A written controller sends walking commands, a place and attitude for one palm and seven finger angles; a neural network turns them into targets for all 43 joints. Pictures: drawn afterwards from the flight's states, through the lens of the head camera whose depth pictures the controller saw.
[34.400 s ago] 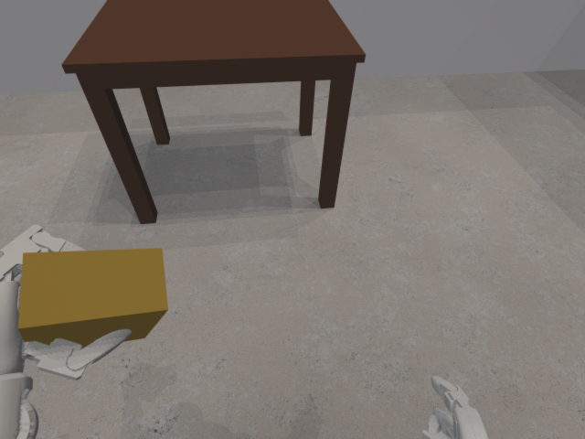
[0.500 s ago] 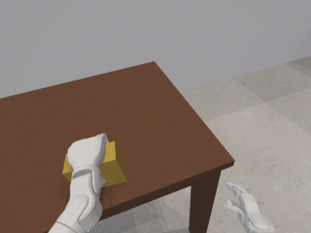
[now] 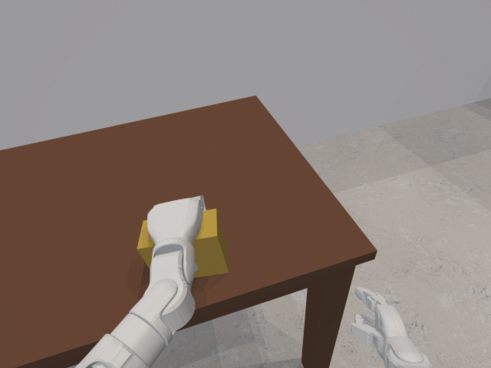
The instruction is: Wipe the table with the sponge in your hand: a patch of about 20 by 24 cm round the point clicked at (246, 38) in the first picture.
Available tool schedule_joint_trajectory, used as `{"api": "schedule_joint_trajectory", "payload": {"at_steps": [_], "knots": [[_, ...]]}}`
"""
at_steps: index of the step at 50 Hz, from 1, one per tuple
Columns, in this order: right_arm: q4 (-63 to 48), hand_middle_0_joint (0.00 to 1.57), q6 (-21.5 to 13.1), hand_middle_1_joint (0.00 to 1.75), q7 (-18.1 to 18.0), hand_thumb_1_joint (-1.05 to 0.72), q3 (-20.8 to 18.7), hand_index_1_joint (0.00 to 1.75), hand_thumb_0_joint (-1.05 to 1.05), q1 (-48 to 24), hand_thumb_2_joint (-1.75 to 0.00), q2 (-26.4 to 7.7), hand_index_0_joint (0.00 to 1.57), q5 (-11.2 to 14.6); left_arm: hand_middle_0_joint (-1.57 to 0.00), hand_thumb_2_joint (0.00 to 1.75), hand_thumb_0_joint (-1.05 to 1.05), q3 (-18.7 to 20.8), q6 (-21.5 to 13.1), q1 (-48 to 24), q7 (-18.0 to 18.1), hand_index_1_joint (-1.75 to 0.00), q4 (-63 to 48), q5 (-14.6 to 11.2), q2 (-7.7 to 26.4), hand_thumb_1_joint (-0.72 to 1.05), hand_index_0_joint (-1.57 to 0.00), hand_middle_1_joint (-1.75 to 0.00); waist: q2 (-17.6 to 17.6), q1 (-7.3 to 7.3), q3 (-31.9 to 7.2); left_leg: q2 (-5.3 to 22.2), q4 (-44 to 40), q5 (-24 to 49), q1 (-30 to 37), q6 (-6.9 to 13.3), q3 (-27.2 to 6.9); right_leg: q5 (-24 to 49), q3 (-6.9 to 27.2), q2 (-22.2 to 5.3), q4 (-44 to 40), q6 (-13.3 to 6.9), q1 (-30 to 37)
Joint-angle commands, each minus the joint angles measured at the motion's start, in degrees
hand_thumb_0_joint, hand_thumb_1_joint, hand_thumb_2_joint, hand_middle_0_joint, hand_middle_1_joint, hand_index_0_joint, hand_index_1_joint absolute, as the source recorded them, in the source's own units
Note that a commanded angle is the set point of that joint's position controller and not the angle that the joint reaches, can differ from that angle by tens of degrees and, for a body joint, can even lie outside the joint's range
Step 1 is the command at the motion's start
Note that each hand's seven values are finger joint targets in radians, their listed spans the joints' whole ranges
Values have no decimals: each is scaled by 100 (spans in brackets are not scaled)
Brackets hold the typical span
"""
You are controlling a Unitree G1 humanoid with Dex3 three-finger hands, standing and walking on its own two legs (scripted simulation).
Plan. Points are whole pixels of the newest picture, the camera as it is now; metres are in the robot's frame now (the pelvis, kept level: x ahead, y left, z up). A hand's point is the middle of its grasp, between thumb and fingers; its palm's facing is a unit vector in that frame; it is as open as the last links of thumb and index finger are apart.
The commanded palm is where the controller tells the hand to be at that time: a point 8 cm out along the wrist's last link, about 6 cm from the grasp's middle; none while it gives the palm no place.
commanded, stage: slide across to the third lane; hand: left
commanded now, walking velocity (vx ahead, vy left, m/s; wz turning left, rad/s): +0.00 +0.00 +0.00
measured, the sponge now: (189, 252) +0.31 +0.16 +0.03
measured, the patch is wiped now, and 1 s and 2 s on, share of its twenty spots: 0.95 1.00 1.00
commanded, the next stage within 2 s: wipe forward along the third lane in 0.08 s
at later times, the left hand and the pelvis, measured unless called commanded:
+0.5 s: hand (202, 227) +0.34 +0.14 +0.07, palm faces +0.01 -0.07 -1.00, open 10.0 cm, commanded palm +0.31 +0.14 +0.11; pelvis +0.00 -0.01 +0.00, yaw +0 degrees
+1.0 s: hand (199, 210) +0.38 +0.16 +0.07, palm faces -0.03 -0.04 -1.00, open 10.0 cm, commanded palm +0.36 +0.16 +0.10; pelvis -0.01 -0.02 +0.00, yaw -1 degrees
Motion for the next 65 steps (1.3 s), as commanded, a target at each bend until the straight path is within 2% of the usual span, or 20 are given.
{"api": "schedule_joint_trajectory", "payload": {"at_steps": [1,5,8,11,15,19,20,24,25,27,30,31,35,39,48,57,59,60,64,65], "knots": [[-1010,20,-331,30,65,-90,-106,30,0,-1415,-90,-423,20,30,-120,130,0,22,-142,-2046,141,-160,-574,-151,-413,10,-120,-160,-1014,-200,-904,-100,-236,395,709,299,103,850,110,-1,-697,-55,-421],[-952,20,-288,30,67,-90,-127,30,0,-1397,-90,-454,20,2,-120,130,0,246,-90,-2288,210,-160,-235,-253,-258,10,-120,-160,-1201,-166,-934,-99,-247,307,608,295,85,798,136,12,-781,-48,-395],[-917,20,-276,30,93,-90,-111,30,0,-1390,-90,-421,20,28,-120,130,0,5,-51,-2555,257,-160,48,-238,-574,10,-120,-160,-1136,-233,-874,-101,-193,333,603,291,126,826,89,-24,-737,-35,-513],[-909,20,-215,30,89,-90,-132,30,0,-1339,-90,-459,20,3,-120,130,0,209,-16,-2587,298,-160,253,-234,-403,10,-120,-160,-1192,-190,-1070,-110,-172,436,559,293,141,1017,112,-30,-692,-42,-354],[-847,20,-131,30,16,-90,-133,30,0,-1281,-90,-506,20,-23,-120,130,0,510,19,-2679,315,-160,586,-207,-101,10,-120,-160,-1267,-180,-978,-102,-222,345,414,273,167,990,208,-31,-797,-35,-352],[-848,20,-71,30,-45,-90,-130,30,0,-1213,-90,-509,20,-20,-120,130,0,440,8,-2651,280,-160,827,-108,-132,10,-120,-160,-1200,-251,-912,-104,-154,445,358,277,258,1245,244,-68,-777,-15,-368],[-852,20,-44,30,-77,-90,-138,30,0,-1174,-90,-538,20,-45,-120,130,0,738,16,-2572,276,-160,902,-117,126,10,-120,-160,-1265,-192,-905,-97,-207,440,295,282,213,1281,297,-44,-829,-25,-297],[-829,20,-21,30,-192,-90,-126,30,0,-1083,-90,-555,20,-24,-120,130,0,637,-54,-2900,246,-160,1101,-69,99,10,-120,-160,-1214,-324,-804,-110,-199,277,257,280,300,1034,349,-80,-903,22,-439],[-806,20,-5,30,-229,-90,-134,30,0,-1048,-90,-574,20,-45,-120,130,0,973,-70,-2831,254,-160,1243,-44,449,10,-120,-160,-1279,-256,-795,-91,-237,272,200,273,227,1013,415,-51,-933,-10,-405],[-823,20,-8,30,-269,-90,-137,30,0,-980,-90,-558,20,-19,-120,130,0,697,-117,-2988,259,-160,1362,-72,125,10,-120,-160,-1204,-355,-786,-109,-212,173,214,276,306,828,369,-78,-950,26,-497],[-818,20,16,30,-318,-90,-140,30,0,-895,-90,-610,20,-53,-120,130,0,1189,-153,-2774,263,-160,1641,-73,611,10,-120,-160,-1298,-237,-924,-105,-231,293,81,269,249,1134,467,-73,-944,11,-295],[-833,20,33,30,-332,-90,-138,30,0,-857,-90,-612,20,-46,-120,130,0,995,-169,-2795,265,-160,1651,-86,419,10,-120,-160,-1258,-300,-963,-117,-209,298,75,273,317,1220,447,-107,-897,44,-237],[-854,20,69,30,-380,-90,-144,30,0,-768,-90,-616,20,-45,-120,130,0,1234,-206,-2774,262,-160,1875,-62,639,10,-120,-160,-1312,-301,-875,-101,-234,273,-55,271,281,1172,511,-84,-986,47,-297],[-785,20,81,30,-420,-90,-158,30,0,-604,-90,-642,20,-51,-120,130,0,1103,-267,-3027,313,-160,2161,-6,542,10,-120,-160,-1173,-407,-807,-105,-194,144,-76,279,335,959,514,-103,-1016,65,-477],[-621,20,51,30,-547,-90,-155,30,0,-304,-90,-707,20,-63,-120,130,0,1458,-514,-3869,373,-160,2891,6,1094,10,-120,-160,-1235,-552,-869,-63,-166,-19,-284,283,305,645,567,-136,-1047,135,-588],[-526,20,31,30,-530,-90,-199,30,0,122,-90,-742,20,-84,-120,130,0,1605,-854,-4368,402,-160,3399,-30,1266,10,-120,-160,-1120,-675,-1351,-15,-96,230,-331,325,322,1399,522,-156,-899,171,-355],[-512,20,42,30,-504,-90,-197,30,0,175,-90,-736,20,-78,-120,130,0,1520,-877,-4447,420,-160,3503,-19,1154,10,-120,-160,-1076,-711,-1267,-7,-87,265,-375,324,320,1541,499,-151,-877,163,-417],[-513,20,47,30,-502,-90,-217,30,0,204,-90,-752,20,-98,-120,130,0,1793,-898,-4289,415,-160,3514,-47,1370,10,-120,-160,-1195,-604,-1369,3,-121,362,-399,331,269,1684,517,-120,-899,140,-296],[-455,20,56,30,-492,-90,-231,30,0,305,-90,-787,20,-87,-120,130,0,1653,-935,-4573,451,-160,3631,18,1353,10,-120,-160,-1188,-767,-1244,-2,-104,299,-447,342,328,1658,492,-147,-910,191,-396],[-456,20,52,30,-506,-90,-237,30,0,307,-90,-802,20,-106,-120,130,0,1876,-941,-4520,439,-160,3634,-9,1564,10,-120,-160,-1149,-673,-1332,14,-138,366,-443,338,283,1703,501,-119,-928,160,-333]]}}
